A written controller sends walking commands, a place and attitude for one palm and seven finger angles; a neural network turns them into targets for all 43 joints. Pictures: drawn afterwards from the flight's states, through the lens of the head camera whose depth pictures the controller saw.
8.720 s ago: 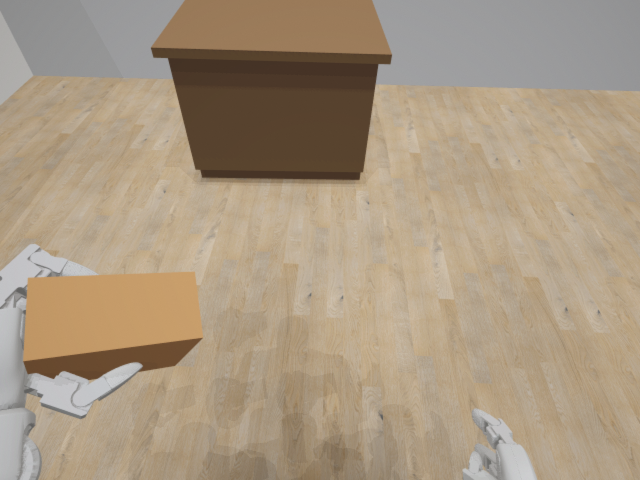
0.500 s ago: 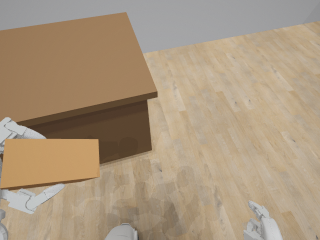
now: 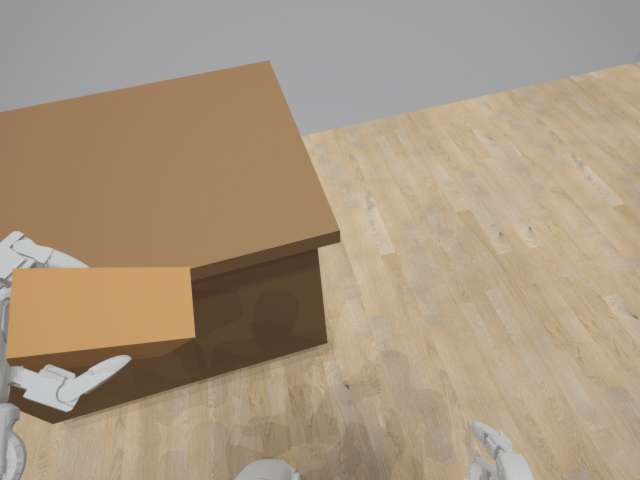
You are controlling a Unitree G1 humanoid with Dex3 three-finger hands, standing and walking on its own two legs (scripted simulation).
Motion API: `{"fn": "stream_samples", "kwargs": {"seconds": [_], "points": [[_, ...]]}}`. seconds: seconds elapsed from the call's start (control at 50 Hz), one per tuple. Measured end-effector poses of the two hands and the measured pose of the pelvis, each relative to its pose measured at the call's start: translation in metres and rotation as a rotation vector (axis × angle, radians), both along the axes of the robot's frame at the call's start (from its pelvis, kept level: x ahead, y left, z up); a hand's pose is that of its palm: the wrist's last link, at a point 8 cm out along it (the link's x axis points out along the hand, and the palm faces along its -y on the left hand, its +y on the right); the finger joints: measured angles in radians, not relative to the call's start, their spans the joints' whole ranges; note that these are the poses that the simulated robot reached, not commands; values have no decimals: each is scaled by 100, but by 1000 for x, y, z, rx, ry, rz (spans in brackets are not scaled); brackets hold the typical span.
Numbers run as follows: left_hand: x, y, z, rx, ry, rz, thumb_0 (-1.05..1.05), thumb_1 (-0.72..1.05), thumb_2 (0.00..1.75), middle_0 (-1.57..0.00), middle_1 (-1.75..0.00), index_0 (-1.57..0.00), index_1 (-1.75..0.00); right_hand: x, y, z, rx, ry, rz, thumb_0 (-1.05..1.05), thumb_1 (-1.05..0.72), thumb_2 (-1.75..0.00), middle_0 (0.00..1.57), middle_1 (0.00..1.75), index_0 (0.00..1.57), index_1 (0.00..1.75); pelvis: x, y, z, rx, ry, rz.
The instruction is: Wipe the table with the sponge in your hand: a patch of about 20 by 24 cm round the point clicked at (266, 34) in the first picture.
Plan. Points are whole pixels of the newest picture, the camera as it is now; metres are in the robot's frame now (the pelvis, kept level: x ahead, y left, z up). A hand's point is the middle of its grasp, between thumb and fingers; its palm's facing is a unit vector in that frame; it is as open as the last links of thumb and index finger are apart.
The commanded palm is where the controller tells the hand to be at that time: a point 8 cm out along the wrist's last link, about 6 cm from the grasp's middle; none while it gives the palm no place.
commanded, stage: take the last steps up to it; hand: left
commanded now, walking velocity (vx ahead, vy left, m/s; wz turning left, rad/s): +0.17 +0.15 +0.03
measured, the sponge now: (129, 318) +0.24 +0.20 +0.15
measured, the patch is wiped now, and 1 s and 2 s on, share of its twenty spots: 0.00 0.00 0.00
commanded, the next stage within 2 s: come to a stop and stand still in 0.18 s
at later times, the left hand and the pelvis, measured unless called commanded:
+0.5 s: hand (63, 258) +0.28 +0.27 +0.18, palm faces +0.37 -0.79 -0.49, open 10.8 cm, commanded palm +0.23 +0.32 +0.18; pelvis +0.07 +0.04 +0.00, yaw +0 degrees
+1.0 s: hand out of the picture +0.28 +0.34 +0.19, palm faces +0.43 -0.84 -0.33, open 10.8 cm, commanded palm +0.21 +0.36 +0.18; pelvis +0.03 +0.09 +0.01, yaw -3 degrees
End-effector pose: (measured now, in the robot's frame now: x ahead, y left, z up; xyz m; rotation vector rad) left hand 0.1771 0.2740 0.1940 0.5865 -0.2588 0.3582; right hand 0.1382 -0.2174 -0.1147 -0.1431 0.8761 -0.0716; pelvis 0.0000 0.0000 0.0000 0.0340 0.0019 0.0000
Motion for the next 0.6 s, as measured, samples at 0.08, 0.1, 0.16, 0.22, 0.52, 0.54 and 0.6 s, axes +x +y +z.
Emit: {"fn": "stream_samples", "kwargs": {"seconds": [0.08, 0.1, 0.16, 0.22, 0.52, 0.54, 0.6], "points": [[17, 8, -2, -18, 18, -1, -1, -54, 101, -63, -139, -66, -137, 15, -11, 17, -60, 0, -17, 2, -90, -90, 20, 30, 20, 30, 14, 8, 8, 20, 6, 0], [21, 9, -2, -19, 17, -12, -1, -54, 101, -63, -139, -66, -137, 19, -13, 21, -78, -9, -22, 2, -90, -90, 20, 30, 20, 30, 17, 11, 9, 23, 6, 1], [33, 15, -1, -14, -5, -58, -1, -54, 101, -63, -139, -66, -136, 35, -14, 33, -133, -49, -41, 2, -90, -90, 20, 30, 20, 30, 29, 25, 7, 22, 2, 0], [45, 28, 2, 19, -70, -109, -1, -54, 101, -63, -139, -66, -136, 53, -10, 36, -172, -113, -79, 2, -90, -90, 20, 30, 20, 30, 40, 42, -6, 3, -5, -10], [65, 34, 3, -11, 9, -28, -1, -55, 101, -63, -139, -66, -136, 83, 63, 14, 48, -106, 15, 2, -90, -90, 20, 30, 20, 30, 68, 39, -2, -18, -6, -5], [65, 33, 1, -23, 18, -23, -1, -55, 101, -63, -139, -66, -136, 83, 62, 13, 50, -97, 18, 2, -90, -90, 20, 30, 20, 30, 68, 39, -1, -14, -4, -6], [67, 34, -3, -49, 42, -4, -1, -55, 101, -63, -139, -66, -136, 83, 56, 16, 30, -78, 18, 2, -90, -90, 20, 30, 20, 30, 68, 39, 4, 3, -2, -8]]}}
